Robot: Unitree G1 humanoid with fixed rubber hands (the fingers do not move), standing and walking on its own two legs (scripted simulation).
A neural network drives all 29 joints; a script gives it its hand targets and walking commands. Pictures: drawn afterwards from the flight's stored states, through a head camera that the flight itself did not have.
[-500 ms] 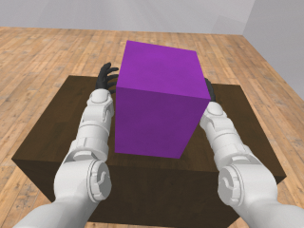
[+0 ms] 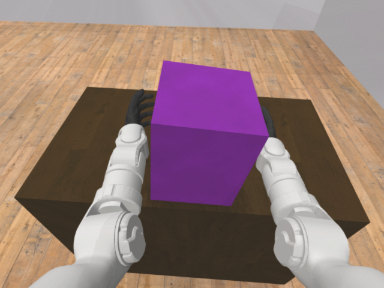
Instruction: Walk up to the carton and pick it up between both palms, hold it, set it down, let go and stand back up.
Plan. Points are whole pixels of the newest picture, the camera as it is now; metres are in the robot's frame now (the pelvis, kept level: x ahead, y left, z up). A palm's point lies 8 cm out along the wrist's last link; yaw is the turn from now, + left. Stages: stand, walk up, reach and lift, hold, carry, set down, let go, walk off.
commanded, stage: set down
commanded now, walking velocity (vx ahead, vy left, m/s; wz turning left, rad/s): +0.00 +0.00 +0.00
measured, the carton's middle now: (199, 137) +0.42 +0.01 +0.09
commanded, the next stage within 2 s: none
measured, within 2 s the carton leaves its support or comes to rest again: rests again in 1.02 s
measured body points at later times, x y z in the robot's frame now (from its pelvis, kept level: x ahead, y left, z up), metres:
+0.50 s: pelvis +0.00 +0.00 +0.00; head +0.01 +0.01 +0.45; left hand +0.42 +0.14 +0.11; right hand +0.41 -0.15 +0.08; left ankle +0.00 +0.12 -0.75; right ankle +0.00 -0.12 -0.75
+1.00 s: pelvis +0.00 +0.00 +0.00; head +0.03 +0.01 +0.45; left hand +0.42 +0.15 +0.09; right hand +0.41 -0.15 +0.07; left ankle +0.00 +0.12 -0.75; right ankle +0.00 -0.12 -0.75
